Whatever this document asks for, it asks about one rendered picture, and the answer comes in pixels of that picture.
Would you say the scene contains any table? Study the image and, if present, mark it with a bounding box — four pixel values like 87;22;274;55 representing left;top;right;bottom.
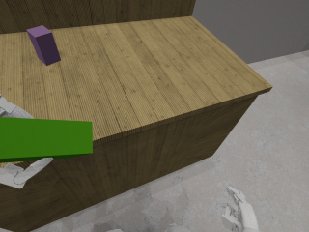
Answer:
0;0;273;232

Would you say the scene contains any robot left hand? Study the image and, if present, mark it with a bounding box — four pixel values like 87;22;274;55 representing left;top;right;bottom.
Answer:
0;94;53;189

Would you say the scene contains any robot right hand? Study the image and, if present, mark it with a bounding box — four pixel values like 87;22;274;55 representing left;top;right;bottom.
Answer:
222;186;260;232

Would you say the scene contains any sponge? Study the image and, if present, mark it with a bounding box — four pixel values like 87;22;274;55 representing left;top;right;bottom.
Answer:
0;117;93;163

